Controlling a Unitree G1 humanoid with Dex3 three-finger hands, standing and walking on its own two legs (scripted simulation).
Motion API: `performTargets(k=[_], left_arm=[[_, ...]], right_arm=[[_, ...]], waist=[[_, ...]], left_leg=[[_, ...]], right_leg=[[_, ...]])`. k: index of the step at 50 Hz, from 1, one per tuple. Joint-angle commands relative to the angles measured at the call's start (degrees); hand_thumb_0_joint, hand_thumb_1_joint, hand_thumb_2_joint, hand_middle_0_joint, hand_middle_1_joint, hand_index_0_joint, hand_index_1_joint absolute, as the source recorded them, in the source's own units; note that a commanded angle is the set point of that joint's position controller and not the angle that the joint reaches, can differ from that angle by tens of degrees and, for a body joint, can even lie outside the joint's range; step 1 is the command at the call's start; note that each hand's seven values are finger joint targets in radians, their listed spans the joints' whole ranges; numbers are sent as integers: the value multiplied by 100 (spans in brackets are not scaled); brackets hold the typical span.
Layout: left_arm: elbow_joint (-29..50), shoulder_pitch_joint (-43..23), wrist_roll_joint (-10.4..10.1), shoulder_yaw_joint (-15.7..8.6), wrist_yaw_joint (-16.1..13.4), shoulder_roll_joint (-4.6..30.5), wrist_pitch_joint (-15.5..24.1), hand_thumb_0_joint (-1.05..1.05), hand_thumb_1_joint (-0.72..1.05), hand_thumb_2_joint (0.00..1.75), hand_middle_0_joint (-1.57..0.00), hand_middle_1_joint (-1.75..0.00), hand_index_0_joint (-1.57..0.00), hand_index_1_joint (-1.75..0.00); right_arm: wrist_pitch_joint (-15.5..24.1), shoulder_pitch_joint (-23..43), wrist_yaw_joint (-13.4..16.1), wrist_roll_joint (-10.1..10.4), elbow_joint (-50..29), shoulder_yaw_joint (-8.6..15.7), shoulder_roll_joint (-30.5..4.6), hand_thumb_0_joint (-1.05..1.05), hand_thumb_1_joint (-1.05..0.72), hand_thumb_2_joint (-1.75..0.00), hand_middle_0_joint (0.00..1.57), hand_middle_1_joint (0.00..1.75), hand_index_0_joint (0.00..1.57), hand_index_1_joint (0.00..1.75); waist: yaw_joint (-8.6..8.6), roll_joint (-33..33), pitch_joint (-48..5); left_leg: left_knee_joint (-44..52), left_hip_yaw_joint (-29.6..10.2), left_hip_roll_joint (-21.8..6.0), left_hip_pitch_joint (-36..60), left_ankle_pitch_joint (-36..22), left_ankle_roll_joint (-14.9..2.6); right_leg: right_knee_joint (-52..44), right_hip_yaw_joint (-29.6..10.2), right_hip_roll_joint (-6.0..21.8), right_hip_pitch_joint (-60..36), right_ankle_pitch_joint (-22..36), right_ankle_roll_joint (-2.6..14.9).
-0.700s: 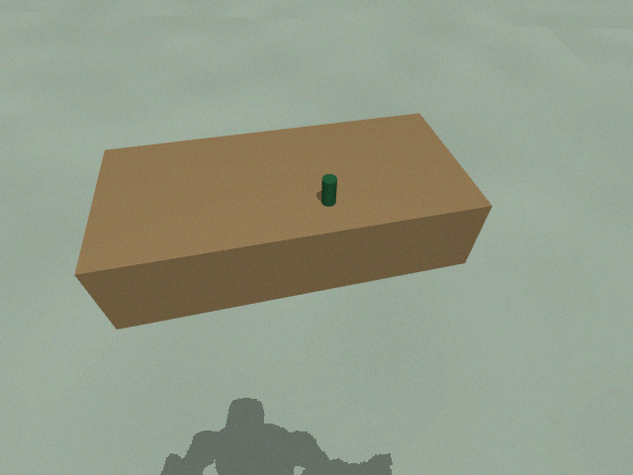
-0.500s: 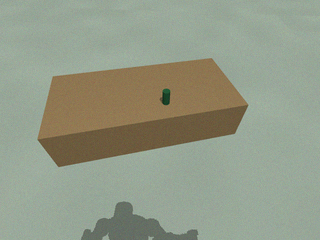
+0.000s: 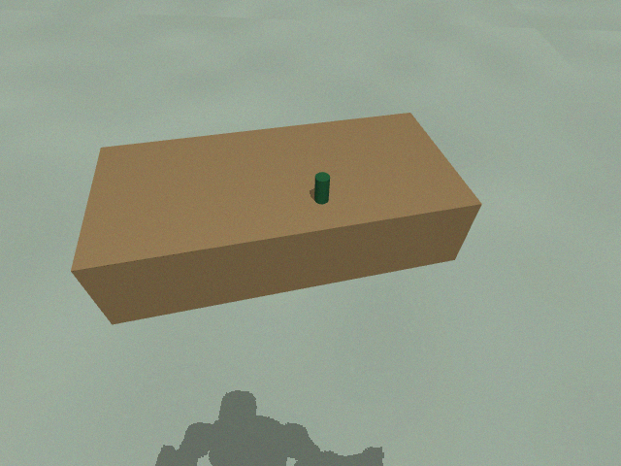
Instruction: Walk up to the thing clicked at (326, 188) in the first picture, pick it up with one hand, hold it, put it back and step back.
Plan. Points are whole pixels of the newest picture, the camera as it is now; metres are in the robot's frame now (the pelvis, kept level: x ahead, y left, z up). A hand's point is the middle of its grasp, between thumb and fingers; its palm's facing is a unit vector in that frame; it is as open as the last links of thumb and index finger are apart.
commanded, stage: stand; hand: right
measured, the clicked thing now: (322, 188) +1.06 -0.03 -0.40
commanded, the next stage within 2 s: walk up in 0.42 s
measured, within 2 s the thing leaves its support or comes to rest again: neither
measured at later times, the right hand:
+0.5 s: hand out of the picture +0.08 -0.25 -0.16, palm faces -0.04 +0.95 -0.32, open 7.4 cm
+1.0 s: hand (453, 432) +0.21 -0.21 -0.14, palm faces -0.15 +0.91 -0.39, open 7.4 cm
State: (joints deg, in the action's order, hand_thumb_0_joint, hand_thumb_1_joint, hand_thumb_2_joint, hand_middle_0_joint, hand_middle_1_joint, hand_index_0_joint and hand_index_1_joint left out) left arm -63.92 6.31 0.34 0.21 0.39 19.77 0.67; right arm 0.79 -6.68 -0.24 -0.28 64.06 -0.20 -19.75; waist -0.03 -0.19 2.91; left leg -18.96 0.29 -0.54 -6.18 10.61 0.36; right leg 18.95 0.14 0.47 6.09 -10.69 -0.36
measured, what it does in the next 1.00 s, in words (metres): walks ahead: left foot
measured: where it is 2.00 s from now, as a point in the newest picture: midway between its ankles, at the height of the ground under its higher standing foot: (304, 384)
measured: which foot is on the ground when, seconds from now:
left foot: down 0.00-0.48, up 0.50-0.70, down 0.72-1.00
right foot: down 0.00-0.72, up 0.74-1.00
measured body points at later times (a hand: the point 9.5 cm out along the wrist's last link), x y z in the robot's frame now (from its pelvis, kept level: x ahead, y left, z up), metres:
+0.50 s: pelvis +0.01 +0.00 +0.00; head +0.01 +0.00 +0.45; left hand +0.08 +0.31 -0.13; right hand +0.09 -0.30 -0.13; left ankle +0.00 +0.12 -0.74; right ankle +0.00 -0.12 -0.75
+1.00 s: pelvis +0.15 +0.06 -0.01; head +0.15 +0.08 +0.44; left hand +0.16 +0.40 -0.13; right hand +0.22 -0.25 -0.11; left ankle +0.12 +0.18 -0.75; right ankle +0.27 -0.08 -0.71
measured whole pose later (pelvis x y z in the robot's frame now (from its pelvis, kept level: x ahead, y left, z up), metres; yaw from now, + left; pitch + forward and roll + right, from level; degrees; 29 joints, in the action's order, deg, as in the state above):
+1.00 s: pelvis +0.15 +0.06 -0.01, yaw +9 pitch -4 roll +1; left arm -52.9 14.7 1.7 -4.9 5.5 25.2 0.1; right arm 5.0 -22.0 -2.5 -0.9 50.3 3.4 -21.8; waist 0.7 3.4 3.8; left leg -28.0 1.6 0.5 -8.6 16.1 -1.6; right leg 48.1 -0.2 5.8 27.9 -17.3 0.6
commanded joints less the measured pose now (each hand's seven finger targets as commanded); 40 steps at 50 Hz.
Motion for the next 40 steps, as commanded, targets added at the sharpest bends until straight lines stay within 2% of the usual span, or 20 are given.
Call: performTargets(k=[1, 8, 20, 21, 22, 23, 24, 25, 26, 27, 29, 32, 33, 34, 35, 36, 37, 38, 39, 40], left_arm=[[345, -184, 20, -250, -75, 1200, 100, 0, 90, 90, -20, -30, -20, -30], [365, -190, 25, -234, -79, 1209, 103, 0, 90, 90, -20, -30, -20, -30], [351, -170, 10, -236, -95, 1240, 113, 0, 90, 90, -20, -30, -20, -30], [650, 177, 116, -620, 50, 1668, 203, 0, 90, 90, -20, -30, -20, -30], [601, 318, 178, -675, 89, 1713, 204, 0, 90, 90, -20, -30, -20, -30], [681, 458, 205, -746, 118, 1767, 212, 0, 90, 90, -20, -30, -20, -30], [737, 710, 226, -826, 134, 1870, 218, 0, 90, 90, -20, -30, -20, -30], [866, 798, 266, -904, 121, 2057, 259, 0, 90, 90, -20, -30, -20, -30], [985, 764, 279, -916, 120, 2004, 312, 0, 90, 90, -20, -30, -20, -30], [1054, 718, 240, -902, 125, 1886, 331, 0, 90, 90, -20, -30, -20, -30], [1300, 279, 250, -910, 142, 1936, 359, 0, 90, 90, -20, -30, -20, -30], [1570, 124, 247, -875, 233, 1875, 346, 0, 90, 90, -20, -30, -20, -30], [1630, -82, 232, -871, 254, 1862, 326, 0, 90, 90, -20, -30, -20, -30], [1679, -142, 212, -843, 274, 1759, 281, 0, 90, 90, -20, -30, -20, -30], [1722, 57, 221, -770, 279, 1498, 244, 0, 90, 90, -20, -30, -20, -30], [1735, 445, 157, -643, 300, 1054, 196, 0, 90, 90, -20, -30, -20, -30], [1865, 473, 122, -626, 284, 990, 176, 0, 90, 90, -20, -30, -20, -30], [1826, 307, 132, -737, 257, 1656, 158, 0, 90, 90, -20, -30, -20, -30], [1685, 541, 74, -725, 254, 1740, 137, 0, 90, 90, -20, -30, -20, -30], [1518, 827, 43, -740, 275, 1704, 121, 0, 90, 90, -20, -30, -20, -30]], right_arm=[[123, 254, 83, -27, -343, 205, -1224, 0, -90, -90, 20, 30, 20, 30], [129, 245, 91, -22, -341, 216, -1233, 0, -90, -90, 20, 30, 20, 30], [109, 237, 80, -14, -333, 224, -1234, 0, -90, -90, 20, 30, 20, 30], [147, -185, -54, -74, -628, 524, -1525, 0, -90, -90, 20, 30, 20, 30], [131, -127, -107, -132, -664, 555, -1543, 0, -90, -90, 20, 30, 20, 30], [116, 162, -140, -161, -827, 559, -1470, 0, -90, -90, 20, 30, 20, 30], [109, 473, -173, -185, -1066, 554, -1303, 0, -90, -90, 20, 30, 20, 30], [122, 657, -178, -220, -1245, 567, -1224, 0, -90, -90, 20, 30, 20, 30], [156, 527, -178, -227, -1269, 607, -1329, 0, -90, -90, 20, 30, 20, 30], [187, 322, -214, -201, -1270, 656, -1428, 0, -90, -90, 20, 30, 20, 30], [203, -124, -306, -151, -1319, 710, -1405, 0, -90, -90, 20, 30, 20, 30], [271, -450, -383, -149, -1352, 760, -1295, 0, -90, -90, 20, 30, 20, 30], [277, -868, -371, -151, -1262, 807, -1267, 0, -90, -90, 20, 30, 20, 30], [287, -1384, -342, -160, -1102, 894, -1323, 0, -90, -90, 20, 30, 20, 30], [311, -2001, -274, -189, -917, 1015, -1544, 0, -90, -90, 20, 30, 20, 30], [346, -2431, -187, -246, -907, 1139, -1939, 0, -90, -90, 20, 30, 20, 30], [406, -2370, -150, -282, -1181, 1144, -2422, 0, -90, -90, 20, 30, 20, 30], [387, -1866, -166, -69, -1400, 1170, -2562, 0, -90, -90, 20, 30, 20, 30], [408, -1436, -139, -34, -1540, 1059, -2386, 0, -90, -90, 20, 30, 20, 30], [439, -1165, -121, -43, -1660, 965, -2179, 0, -90, -90, 20, 30, 20, 30]], waist=[[-20, -37, -367], [-17, 0, -475], [1, 108, -435], [-118, 237, -874], [-230, 230, -393], [-383, 335, 74], [-587, 799, 436], [-770, 1099, 638], [-681, 715, 670], [-565, 386, 528], [-263, 689, 383], [-95, 915, 229], [190, 840, 145], [438, 512, -31], [669, -318, -437], [770, -1747, -526], [679, -2077, -459], [538, -1058, -205], [225, -488, 130], [45, -474, 219]], left_leg=[[338, -570, -674, 27, -657, -169], [278, -552, -697, 153, -948, -177], [280, -551, -675, 198, -912, -172], [-209, -707, -368, -186, 1534, -567], [-349, -789, -362, -1162, 2562, -603], [-698, -616, -225, -1942, 2549, -526], [-1537, -147, -18, -2796, 1979, -399], [-2779, -5, -109, -3372, 1716, -242], [-2952, -255, -403, -3529, 1647, -194], [-3044, -414, -471, -3290, 1505, -189], [-2672, -369, -666, -2785, 1479, -102], [-1700, -3, -467, -1513, 861, -85], [-1306, 203, -385, -879, 236, -90], [-1167, 459, -150, 36, -185, -85], [-1184, 364, -15, 1168, 48, -160], [-340, -945, -594, 1643, 1756, -524], [950, -4119, -1931, 1075, 3649, -1114], [1125, -4469, -2227, 221, 4062, -1515], [904, -3709, -2042, 16, 3620, -1450], [746, -3174, -1877, -44, 3221, -1428]], right_leg=[[-270, -501, 691, -6, 662, 184], [-202, -492, 700, -40, 876, 198], [-272, -497, 715, -56, 908, 183], [190, -206, 379, -548, -1697, 329], [178, -553, 545, -519, -2741, 496], [-50, -991, 845, -427, -3273, 703], [-686, -1583, 1404, -709, -3682, 1029], [-1366, -2445, 2303, -692, -3456, 1483], [-1376, -2521, 2491, -786, -2893, 1682], [-1316, -2226, 2282, -737, -2604, 1604], [-1196, -1379, 1975, -514, -2338, 1390], [-661, -335, 1481, 225, -1329, 1113], [-236, -12, 1354, 614, -1210, 989], [401, 258, 1201, 1178, -1148, 864], [1706, 561, 917, 1738, -827, 743], [3662, 971, 277, 2698, -1701, 520], [4696, 203, -268, 3459, -2467, 391], [4789, -515, 223, 3068, -2276, 447], [4887, -593, 452, 3180, -1820, 426], [4756, -510, 652, 3177, -1467, 381]])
